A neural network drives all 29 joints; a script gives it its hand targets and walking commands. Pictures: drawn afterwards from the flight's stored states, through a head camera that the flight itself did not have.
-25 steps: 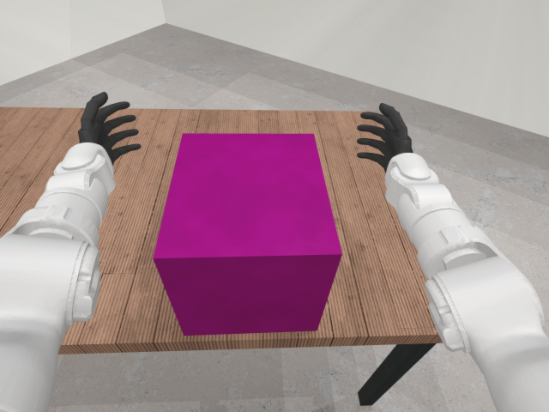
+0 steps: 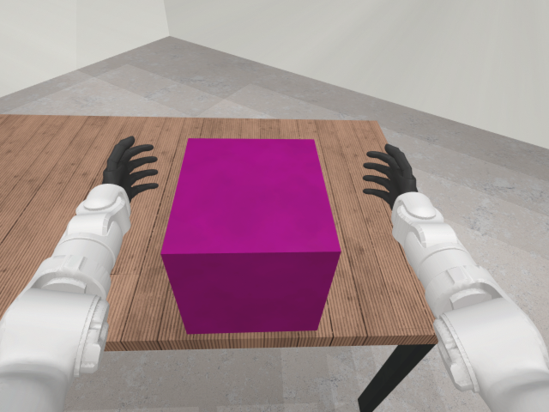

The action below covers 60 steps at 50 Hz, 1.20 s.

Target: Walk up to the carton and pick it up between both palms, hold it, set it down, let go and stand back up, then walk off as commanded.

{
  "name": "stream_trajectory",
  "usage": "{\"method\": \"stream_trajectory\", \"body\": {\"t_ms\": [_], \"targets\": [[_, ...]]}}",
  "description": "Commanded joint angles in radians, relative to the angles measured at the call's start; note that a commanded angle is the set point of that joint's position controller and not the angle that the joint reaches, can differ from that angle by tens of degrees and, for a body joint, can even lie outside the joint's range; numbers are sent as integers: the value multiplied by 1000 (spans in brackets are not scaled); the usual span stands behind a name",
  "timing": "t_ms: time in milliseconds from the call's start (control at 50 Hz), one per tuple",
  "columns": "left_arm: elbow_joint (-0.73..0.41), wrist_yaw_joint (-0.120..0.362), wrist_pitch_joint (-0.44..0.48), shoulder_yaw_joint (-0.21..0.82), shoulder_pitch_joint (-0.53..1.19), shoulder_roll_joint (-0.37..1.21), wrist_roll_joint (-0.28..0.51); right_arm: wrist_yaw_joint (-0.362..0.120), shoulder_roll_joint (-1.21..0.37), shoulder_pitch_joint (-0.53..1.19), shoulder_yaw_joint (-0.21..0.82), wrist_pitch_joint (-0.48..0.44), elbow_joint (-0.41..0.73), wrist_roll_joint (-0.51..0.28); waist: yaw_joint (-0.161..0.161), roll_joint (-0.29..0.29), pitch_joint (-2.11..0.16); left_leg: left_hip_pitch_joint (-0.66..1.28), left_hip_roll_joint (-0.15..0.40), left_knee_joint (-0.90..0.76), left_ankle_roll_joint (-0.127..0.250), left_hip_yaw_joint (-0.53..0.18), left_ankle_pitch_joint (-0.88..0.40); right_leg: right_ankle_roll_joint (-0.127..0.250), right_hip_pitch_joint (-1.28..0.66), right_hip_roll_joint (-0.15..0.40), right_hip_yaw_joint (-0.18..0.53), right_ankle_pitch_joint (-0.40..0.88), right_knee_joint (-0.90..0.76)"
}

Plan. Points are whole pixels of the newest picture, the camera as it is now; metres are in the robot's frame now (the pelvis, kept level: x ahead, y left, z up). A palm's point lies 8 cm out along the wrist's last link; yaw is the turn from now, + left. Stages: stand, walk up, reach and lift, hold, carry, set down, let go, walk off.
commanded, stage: set down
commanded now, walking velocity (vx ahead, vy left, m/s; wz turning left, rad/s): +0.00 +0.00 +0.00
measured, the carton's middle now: (252, 234) +0.44 +0.04 +0.01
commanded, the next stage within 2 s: none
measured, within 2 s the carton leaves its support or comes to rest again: neither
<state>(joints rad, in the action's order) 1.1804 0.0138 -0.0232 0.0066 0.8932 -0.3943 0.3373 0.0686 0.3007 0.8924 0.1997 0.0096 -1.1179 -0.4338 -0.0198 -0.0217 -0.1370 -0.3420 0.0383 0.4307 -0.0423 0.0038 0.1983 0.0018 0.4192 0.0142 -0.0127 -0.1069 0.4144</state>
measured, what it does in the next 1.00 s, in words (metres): stands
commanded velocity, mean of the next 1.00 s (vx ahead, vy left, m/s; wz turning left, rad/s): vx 0.00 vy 0.00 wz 0.00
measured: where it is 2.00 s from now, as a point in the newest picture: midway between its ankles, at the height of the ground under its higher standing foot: outside the picture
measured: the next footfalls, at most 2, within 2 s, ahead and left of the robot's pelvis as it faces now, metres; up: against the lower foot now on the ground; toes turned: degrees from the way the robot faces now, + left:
none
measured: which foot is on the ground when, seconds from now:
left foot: down 0.00-1.00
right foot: down 0.00-1.00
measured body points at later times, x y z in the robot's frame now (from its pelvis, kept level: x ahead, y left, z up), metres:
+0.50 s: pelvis +0.00 +0.00 +0.00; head -0.01 +0.01 +0.45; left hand +0.38 +0.24 +0.09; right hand +0.37 -0.20 +0.09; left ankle +0.01 +0.15 -0.74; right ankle +0.06 -0.12 -0.74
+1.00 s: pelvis +0.02 +0.02 +0.00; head -0.01 +0.04 +0.45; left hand +0.30 +0.24 +0.02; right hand +0.30 -0.20 +0.04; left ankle +0.01 +0.15 -0.74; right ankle +0.06 -0.12 -0.74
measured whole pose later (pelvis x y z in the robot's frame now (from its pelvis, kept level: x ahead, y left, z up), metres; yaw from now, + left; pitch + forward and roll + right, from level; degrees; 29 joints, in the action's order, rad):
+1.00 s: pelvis +0.02 +0.02 +0.00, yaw +0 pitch -4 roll -1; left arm 0.42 -0.02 -0.02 -0.01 0.02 -0.23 0.15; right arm 0.02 0.28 0.06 0.09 -0.11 -0.48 -0.39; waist -0.02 -0.02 -0.02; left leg -0.11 0.04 0.43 -0.02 0.00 0.26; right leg -0.02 0.16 0.01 -0.01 -0.14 0.36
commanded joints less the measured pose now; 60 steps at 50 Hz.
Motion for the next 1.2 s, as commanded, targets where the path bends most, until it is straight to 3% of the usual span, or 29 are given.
{"method": "stream_trajectory", "body": {"t_ms": [0, 40, 80, 100, 120, 200, 260, 320, 340, 360, 400, 480, 500, 520, 600, 620, 660, 680, 740, 780, 800, 820, 840, 880, 920, 1020, 1040, 1120, 1180], "targets": [[-231, -3, 23, -40, 248, -165, -59, 2, 120, 238, 5, -43, 247, -51, 111, 14, -262, 77, -78, -44, 13, 50, -179, -17, -424, -53, -20, 2, -47], [-243, -9, 18, -44, 265, -163, -65, 0, 129, 238, -30, -36, 259, -33, 108, 32, -229, 54, -75, -63, 16, 45, -103, -8, -389, -50, -20, -85, -57], [-297, -4, 18, -42, 163, -132, -60, 1, 103, 136, -28, -47, 292, -36, 96, 11, -211, 88, -72, -68, 21, 41, -137, 0, -416, -48, -13, -52, -65], [-293, -2, 17, -39, 235, -152, -46, 5, 127, 210, -53, -46, 325, -22, 91, 0, -245, 65, -74, -61, 22, 42, -117, -3, -408, -51, -16, -67, -62], [-289, 3, 11, -35, 102, -105, -65, 0, 98, 49, -34, -47, 277, -27, 77, 13, -180, 95, -71, -69, 19, 34, -126, 2, -417, -52, -17, -52, -68], [-362, 12, -8, -59, 95, -103, -74, 1, 120, 49, -87, -40, 316, -4, 60, 40, -148, 120, -72, -85, 8, 42, -105, 7, -382, -56, -16, -100, -87], [-407, 0, 8, -82, 89, -113, -80, -5, 105, 23, -108, -47, 379, 24, 87, 24, -144, 89, -71, -96, 16, 40, -42, 11, -367, -54, -17, -164, -87], [-499, -14, 33, -114, 8, -123, -80, 0, 87, -52, -114, -78, 485, 26, 97, 3, -184, 84, -80, -85, 23, 49, -95, 5, -426, -48, -6, -105, -73], [-478, -15, 38, -101, 82, -134, -62, 1, 97, 40, -126, -75, 520, 38, 100, -2, -195, 55, -81, -87, 19, 52, -59, 2, -410, -49, -7, -144, -72], [-520, -20, 41, -115, -47, -115, -77, -6, 71, -96, -107, -79, 529, 27, 112, -4, -188, 86, -80, -92, 24, 49, -89, 4, -433, -50, -4, -113, -70], [-551, -19, 27, -111, -51, -106, -80, -8, 95, -95, -127, -73, 536, 40, 93, 1, -178, 94, -77, -97, 20, 48, -80, 6, -420, -46, -6, -112, -73], [-588, -10, 5, -134, -202, -75, -109, -5, 83, -256, -135, -71, 568, 51, 97, -6, -141, 128, -70, -115, 20, 48, -113, 7, -454, -50, 2, -79, -90], [-583, -10, -3, -132, -115, -98, -98, -2, 79, -189, -143, -60, 572, 63, 87, -10, -132, 90, -75, -115, 20, 52, -75, 6, -447, -48, 4, -114, -94], [-592, -8, -2, -131, -305, -39, -119, -9, 46, -367, -116, -66, 536, 52, 86, -24, -74, 134, -70, -126, 20, 41, -106, 9, -469, -53, 0, -90, -99], [-698, 2, -8, -157, -315, -28, -146, -6, 70, -363, -134, -85, 619, 66, 93, 1, -64, 165, -73, -121, 11, 49, -173, 5, -477, -53, 7, -48, -102], [-708, -3, -9, -159, -418, 1, -160, -13, 51, -468, -130, -95, 625, 53, 87, -7, -23, 189, -70, -127, 11, 41, -179, 8, -462, -61, 5, -41, -111], [-772, -14, -1, -165, -350, -14, -157, -15, 70, -398, -174, -108, 695, 83, 92, 24, -33, 176, -70, -125, 0, 44, -176, 14, -433, -61, 5, -58, -112], [-800, -19, 6, -179, -479, 10, -174, -19, 51, -515, -165, -126, 717, 89, 99, -14, -13, 203, -73, -123, 5, 38, -200, 9, -448, -67, 4, -33, -117], [-918, -32, 30, -184, -528, 18, -176, -31, 61, -537, -186, -155, 812, 102, 103, 24, -45, 226, -74, -108, -10, 42, -264, 15, -446, -67, 3, 14, -107], [-913, -43, 37, -182, -591, 49, -200, -44, 45, -607, -192, -159, 793, 115, 97, 35, -9, 225, -69, -120, -12, 33, -224, 23, -436, -67, 7, -30, -120], [-927, -47, 36, -175, -504, 23, -183, -46, 62, -524, -213, -151, 829, 125, 99, 32, -19, 192, -71, -126, -9, 43, -185, 18, -415, -64, 8, -65, -116], [-903, -44, 43, -173, -718, 90, -206, -57, 21, -731, -181, -153, 790, 119, 95, 10, 55, 216, -63, -140, -5, 31, -189, 30, -450, -64, 13, -62, -130], [-947, -46, 39, -174, -635, 59, -202, -53, 26, -645, -195, -153, 839, 128, 96, 29, 12, 211, -69, -134, -5, 45, -177, 27, -435, -63, 21, -76, -130], [-922, -41, 46, -165, -732, 96, -217, -58, 13, -751, -191, -149, 784, 141, 73, 22, 58, 223, -66, -144, -4, 37, -186, 32, -450, -57, 24, -56, -137], [-937, -46, 65, -168, -737, 86, -215, -62, 17, -732, -196, -159, 841, 147, 96, 20, 32, 215, -69, -142, -1, 40, -175, 32, -443, -55, 30, -78, -128], [-954, -53, 116, -152, -802, 97, -218, -67, -4, -822, -225, -186, 855, 189, 79, 19, 90, 188, -66, -159, 4, 34, -91, 35, -432, -45, 33, -132, -134], [-977, -58, 129, -160, -753, 70, -214, -67, 4, -763, -234, -196, 894, 198, 98, 11, 76, 179, -73, -156, 2, 42, -78, 31, -415, -44, 35, -149, -129], [-912, -52, 166, -142, -874, 98, -214, -70, -24, -912, -230, -216, 813, 217, 62, 13, 125, 174, -77, -159, 4, 38, -42, 34, -418, -33, 45, -160, -133], [-848, -44, 188, -135, -888, 104, -216, -68, -48, -925, -202, -227, 792, 216, 70, 23, 150, 165, -76, -161, 9, 48, -20, 38, -420, -25, 59, -183, -138]]}}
